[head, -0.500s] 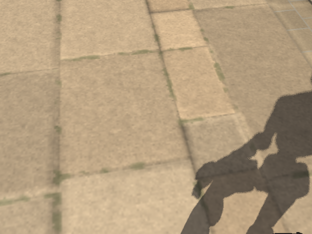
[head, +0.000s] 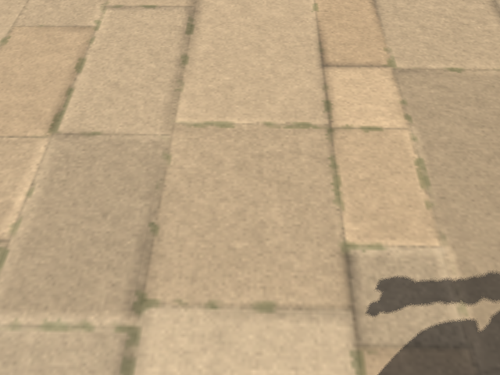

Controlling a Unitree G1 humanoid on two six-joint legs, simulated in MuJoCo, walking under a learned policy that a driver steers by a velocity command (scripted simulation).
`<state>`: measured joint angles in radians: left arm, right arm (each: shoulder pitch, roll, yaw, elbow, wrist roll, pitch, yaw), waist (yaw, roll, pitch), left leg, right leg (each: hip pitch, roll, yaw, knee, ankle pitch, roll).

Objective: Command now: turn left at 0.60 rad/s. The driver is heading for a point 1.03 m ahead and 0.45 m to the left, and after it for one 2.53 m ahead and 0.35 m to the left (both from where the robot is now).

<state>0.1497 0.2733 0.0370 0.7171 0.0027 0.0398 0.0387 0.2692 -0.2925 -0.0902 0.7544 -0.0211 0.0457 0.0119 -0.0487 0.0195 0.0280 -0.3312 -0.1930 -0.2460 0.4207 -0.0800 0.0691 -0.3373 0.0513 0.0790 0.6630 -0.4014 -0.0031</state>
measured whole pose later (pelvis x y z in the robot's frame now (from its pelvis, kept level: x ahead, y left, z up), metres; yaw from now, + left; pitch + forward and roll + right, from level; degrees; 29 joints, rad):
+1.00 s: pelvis +0.30 +0.17 +0.00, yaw +29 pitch +1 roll +1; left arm 0.11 0.27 0.03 0.75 0.03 -0.01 -0.05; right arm 0.44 -0.25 -0.03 0.91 -0.01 -0.07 0.00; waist -0.05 -0.05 0.04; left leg 0.12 -0.14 -0.08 0.16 -0.29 0.12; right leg -0.66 -0.08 -0.06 0.70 -0.01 -0.01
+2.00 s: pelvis +0.79 +0.46 +0.00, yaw +19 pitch +0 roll +1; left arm 0.15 0.25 0.05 0.87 0.03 0.00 -0.05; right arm 0.39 -0.21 -0.03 0.99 -0.02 -0.10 -0.01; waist -0.02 -0.04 0.04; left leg 0.03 -0.05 0.24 0.22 -0.26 0.06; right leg -0.65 -0.10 -0.04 0.84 -0.03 -0.05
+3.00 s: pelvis +0.98 +0.55 +0.01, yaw -16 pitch +0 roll -2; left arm 0.21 0.33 0.09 0.79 0.01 0.08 -0.03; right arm 0.20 -0.25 -0.02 0.73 -0.02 0.01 -0.04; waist 0.00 -0.05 0.06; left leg -0.19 0.01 0.04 0.41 -0.23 0.04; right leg -0.45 0.09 0.10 1.07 -0.43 0.06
